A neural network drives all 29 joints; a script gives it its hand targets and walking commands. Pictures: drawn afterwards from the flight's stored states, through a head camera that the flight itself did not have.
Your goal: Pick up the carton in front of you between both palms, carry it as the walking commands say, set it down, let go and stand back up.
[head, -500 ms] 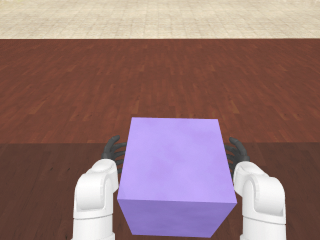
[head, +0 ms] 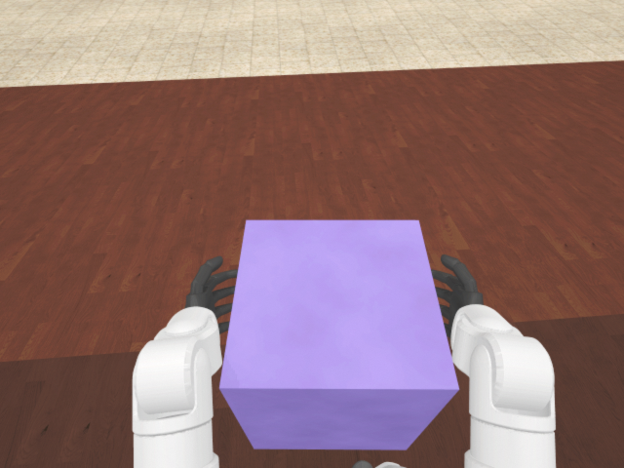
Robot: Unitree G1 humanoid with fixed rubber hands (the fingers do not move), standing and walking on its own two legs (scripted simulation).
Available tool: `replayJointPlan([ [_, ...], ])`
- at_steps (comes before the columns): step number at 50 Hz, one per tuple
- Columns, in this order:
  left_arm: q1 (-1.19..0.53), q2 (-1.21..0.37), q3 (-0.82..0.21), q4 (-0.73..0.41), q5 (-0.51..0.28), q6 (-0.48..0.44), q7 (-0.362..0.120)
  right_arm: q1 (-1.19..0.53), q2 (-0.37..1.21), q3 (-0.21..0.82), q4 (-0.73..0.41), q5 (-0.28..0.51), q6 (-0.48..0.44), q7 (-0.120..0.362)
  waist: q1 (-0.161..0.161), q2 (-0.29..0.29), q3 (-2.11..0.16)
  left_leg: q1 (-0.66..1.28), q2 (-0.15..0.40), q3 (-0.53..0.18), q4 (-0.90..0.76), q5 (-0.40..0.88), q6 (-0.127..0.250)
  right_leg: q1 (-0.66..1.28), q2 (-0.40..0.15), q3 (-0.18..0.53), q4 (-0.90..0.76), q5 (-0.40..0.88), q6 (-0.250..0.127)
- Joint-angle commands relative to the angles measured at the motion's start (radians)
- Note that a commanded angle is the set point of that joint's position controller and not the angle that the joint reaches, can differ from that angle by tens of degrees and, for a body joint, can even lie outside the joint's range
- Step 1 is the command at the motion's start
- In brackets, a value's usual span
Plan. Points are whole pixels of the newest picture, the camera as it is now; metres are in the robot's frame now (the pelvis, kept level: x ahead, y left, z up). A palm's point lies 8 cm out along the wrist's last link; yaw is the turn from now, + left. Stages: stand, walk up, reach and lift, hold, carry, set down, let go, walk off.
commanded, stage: carry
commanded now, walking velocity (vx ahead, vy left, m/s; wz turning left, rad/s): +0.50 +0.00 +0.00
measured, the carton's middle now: (331, 342) +0.28 -0.01 +0.02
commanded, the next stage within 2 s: none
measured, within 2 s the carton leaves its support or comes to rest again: neither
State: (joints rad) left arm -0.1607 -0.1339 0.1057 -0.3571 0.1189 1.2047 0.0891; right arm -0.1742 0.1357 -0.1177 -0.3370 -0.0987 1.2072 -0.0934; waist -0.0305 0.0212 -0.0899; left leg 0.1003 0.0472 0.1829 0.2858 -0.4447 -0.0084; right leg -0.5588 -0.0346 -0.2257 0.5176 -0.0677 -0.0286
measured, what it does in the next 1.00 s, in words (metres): walks ahead: right foot, then left foot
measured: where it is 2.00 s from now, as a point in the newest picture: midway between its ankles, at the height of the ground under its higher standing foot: (303, 233)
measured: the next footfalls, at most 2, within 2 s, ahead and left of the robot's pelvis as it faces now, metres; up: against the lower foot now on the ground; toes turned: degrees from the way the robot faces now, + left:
right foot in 0.02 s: +0.20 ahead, -0.09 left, +0.00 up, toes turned -11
left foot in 0.52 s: +0.54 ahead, +0.11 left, +0.00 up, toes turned +11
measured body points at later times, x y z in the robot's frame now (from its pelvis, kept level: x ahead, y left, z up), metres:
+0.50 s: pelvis +0.35 +0.01 +0.00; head +0.34 +0.01 +0.45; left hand +0.63 +0.17 +0.11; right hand +0.63 -0.14 +0.10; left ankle +0.49 +0.11 -0.72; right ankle +0.17 -0.08 -0.73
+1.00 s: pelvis +0.66 +0.03 -0.01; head +0.71 +0.02 +0.44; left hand +1.05 +0.18 +0.11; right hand +1.06 -0.12 +0.11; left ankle +0.51 +0.10 -0.72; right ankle +0.79 -0.04 -0.73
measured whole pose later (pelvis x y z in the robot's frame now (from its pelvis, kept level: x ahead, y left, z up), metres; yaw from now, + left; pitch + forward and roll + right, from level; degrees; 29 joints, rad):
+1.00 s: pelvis +0.66 +0.03 -0.01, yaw +2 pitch +5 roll +1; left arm -0.74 0.01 0.24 0.10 0.06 1.22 0.12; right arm -0.75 -0.01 -0.20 0.14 -0.05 1.21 -0.13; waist -0.03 -0.01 -0.01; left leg -0.09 0.00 0.19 0.56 -0.52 0.04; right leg -0.53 0.00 -0.14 0.49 0.02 -0.08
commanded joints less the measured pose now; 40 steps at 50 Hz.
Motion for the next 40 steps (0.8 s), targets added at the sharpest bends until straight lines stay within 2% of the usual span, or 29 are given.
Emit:
replayJointPlan([
  [1,-0.41,-0.907,-0.7,-0.002,-0.374,-0.003,-0.242,-0.434,0.871,0.725,-0.05,0.408,0.002,0.283,0.048,0.12,-0.243,-0.145,0.118,0.072,0.35,0.939,0.041,0.51,0.092,-0.094,-0.056,-0.027,-0.015],
  [2,-0.402,-0.91,-0.699,0.001,-0.376,-0.004,-0.247,-0.45,0.86,0.723,-0.053,0.402,-0.001,0.284,0.075,0.039,-0.309,-0.301,0.099,0.046,0.573,0.669,0.025,0.693,-0.058,0.107,-0.064,-0.168,-0.025],
  [3,-0.42,-0.899,-0.692,0.023,-0.371,-0.015,-0.255,-0.464,0.881,0.744,-0.08,0.406,0.004,0.284,0.059,-0.248,-0.375,-0.6,-0.032,-0.012,0.878,0.254,-0.021,0.868,-0.355,0.652,-0.206,-0.349,-0.186],
  [4,-0.411,-0.932,-0.707,0.025,-0.395,-0.019,-0.26,-0.477,0.867,0.74,-0.076,0.401,-0.003,0.283,0.055,-0.25,-0.336,-0.726,-0.062,-0.128,1.02,-0.006,0.003,0.843,-0.391,0.77,-0.313,-0.209,-0.229],
  [5,-0.436,-0.952,-0.719,0.002,-0.413,-0.024,-0.263,-0.475,0.905,0.743,-0.06,0.404,-0.012,0.282,0.052,-0.2,-0.32,-0.756,0.002,-0.173,1.071,0.016,0.03,0.809,-0.373,0.644,-0.284,-0.074,-0.211],
  [6,-0.448,-0.977,-0.732,-0.011,-0.422,-0.031,-0.265,-0.469,0.93,0.741,-0.059,0.402,-0.024,0.281,0.049,-0.105,-0.321,-0.749,0.039,-0.186,1.044,0.058,0.043,0.755,-0.348,0.555,-0.256,0.035,-0.181],
  [7,-0.465,-0.991,-0.739,-0.03,-0.431,-0.038,-0.268,-0.458,0.95,0.742,-0.056,0.401,-0.035,0.277,0.045,-0.039,-0.3,-0.73,0.067,-0.188,0.97,0.107,0.043,0.691,-0.325,0.47,-0.26,0.097,-0.147],
  [8,-0.47,-0.999,-0.748,-0.041,-0.439,-0.044,-0.27,-0.443,0.969,0.744,-0.055,0.396,-0.044,0.273,0.042,-0.055,-0.303,-0.698,0.079,-0.184,0.897,0.141,0.039,0.651,-0.304,0.399,-0.273,0.091,-0.116],
  [10,-0.449,-0.997,-0.755,-0.051,-0.45,-0.05,-0.278,-0.393,0.988,0.745,-0.041,0.375,-0.06,0.262,0.042,-0.098,-0.306,-0.672,0.065,-0.14,0.791,0.163,0.026,0.628,-0.276,0.308,-0.293,0.09,-0.1],
  [12,-0.42,-0.977,-0.756,-0.053,-0.454,-0.052,-0.288,-0.353,0.988,0.747,-0.032,0.355,-0.071,0.251,0.044,-0.125,-0.282,-0.695,0.054,-0.101,0.677,0.181,0.013,0.632,-0.258,0.25,-0.31,0.098,-0.105],
  [16,-0.396,-0.918,-0.74,-0.067,-0.451,-0.045,-0.293,-0.369,0.949,0.76,-0.078,0.356,-0.068,0.235,0.048,-0.16,-0.187,-0.746,0.042,-0.033,0.456,0.297,0.003,0.648,-0.213,0.151,-0.319,0.167,-0.096],
  [22,-0.476,-0.776,-0.7,-0.081,-0.426,0.001,-0.258,-0.501,0.804,0.753,-0.133,0.399,-0.003,0.229,0.07,-0.174,-0.08,-0.687,0.007,0.026,0.288,0.401,0.047,0.647,-0.195,0.084,-0.27,0.265,-0.094],
  [24,-0.54,-0.73,-0.692,-0.062,-0.424,0.02,-0.245,-0.554,0.751,0.729,-0.109,0.406,0.019,0.226,0.052,-0.18,-0.104,-0.558,-0.022,0.051,0.265,0.371,0.069,0.629,-0.192,0.055,-0.166,0.396,-0.077],
  [25,-0.583,-0.706,-0.69,-0.053,-0.424,0.03,-0.238,-0.575,0.729,0.713,-0.084,0.405,0.027,0.224,0.023,-0.156,-0.149,-0.412,-0.067,0.094,0.231,0.347,0.073,0.591,-0.166,0.004,-0.031,0.459,-0.058],
  [26,-0.627,-0.687,-0.687,-0.041,-0.423,0.04,-0.232,-0.593,0.703,0.694,-0.05,0.403,0.035,0.223,-0.013,-0.095,-0.219,-0.212,-0.086,0.093,0.227,0.281,0.071,0.501,-0.119,-0.024,0.166,0.403,-0.034],
  [27,-0.682,-0.673,-0.679,-0.022,-0.423,0.051,-0.226,-0.617,0.68,0.677,-0.017,0.399,0.044,0.221,-0.046,0.043,-0.289,-0.046,0.107,-0.209,0.162,0.114,0.105,0.324,-0.069,-0.011,0.42,0.141,-0.005],
  [28,-0.729,-0.706,-0.683,-0.017,-0.439,0.062,-0.222,-0.671,0.662,0.664,0.007,0.401,0.042,0.222,-0.041,0.314,-0.345,0.155,0.332,-0.675,0.036,0.061,0.259,-0.006,0.078,0.057,0.709,-0.32,0.026],
  [29,-0.763,-0.712,-0.668,0.015,-0.442,0.066,-0.219,-0.694,0.7,0.67,0.019,0.432,0.05,0.222,-0.035,0.282,-0.341,0.147,0.342,-0.722,-0.008,0.188,0.281,-0.102,0.062,0.19,0.869,-0.438,0.001],
  [30,-0.801,-0.743,-0.662,0.034,-0.451,0.064,-0.215,-0.749,0.733,0.674,0.018,0.45,0.049,0.223,-0.039,0.213,-0.339,0.118,0.325,-0.621,0.042,0.34,0.28,-0.143,0.021,0.232,0.924,-0.414,-0.028],
  [31,-0.831,-0.771,-0.654,0.059,-0.453,0.059,-0.212,-0.8,0.77,0.679,0.028,0.466,0.046,0.225,-0.04,0.092,-0.34,0.071,0.303,-0.526,0.079,0.433,0.259,-0.153,-0.016,0.246,0.894,-0.366,-0.043],
  [32,-0.863,-0.793,-0.646,0.085,-0.454,0.053,-0.209,-0.865,0.802,0.688,0.036,0.484,0.04,0.228,-0.031,0.036,-0.329,0.005,0.283,-0.452,0.078,0.478,0.233,-0.136,-0.041,0.25,0.828,-0.318,-0.048],
  [33,-0.893,-0.808,-0.641,0.106,-0.452,0.045,-0.205,-0.928,0.83,0.697,0.045,0.5,0.031,0.23,-0.018,0.036,-0.341,-0.043,0.266,-0.394,0.059,0.446,0.211,-0.099,-0.053,0.247,0.771,-0.281,-0.046],
  [36,-0.968,-0.838,-0.624,0.179,-0.439,0.02,-0.19,-1.048,0.871,0.691,0.106,0.528,0.009,0.235,-0.005,0.057,-0.34,-0.084,0.241,-0.305,0.036,0.426,0.216,-0.1,-0.042,0.206,0.659,-0.251,-0.031],
  [38,-1.019,-0.843,-0.606,0.226,-0.431,0.006,-0.182,-1.093,0.876,0.672,0.169,0.531,-0.002,0.235,-0.01,0.065,-0.323,-0.059,0.232,-0.263,0.036,0.475,0.23,-0.153,-0.042,0.181,0.55,-0.218,-0.02],
  [40,-1.075,-0.846,-0.59,0.268,-0.431,-0.003,-0.176,-1.134,0.877,0.646,0.226,0.527,-0.011,0.231,-0.02,0.071,-0.303,-0.032,0.21,-0.224,0.052,0.56,0.23,-0.179,-0.037,0.16,0.426,-0.169,-0.015],
])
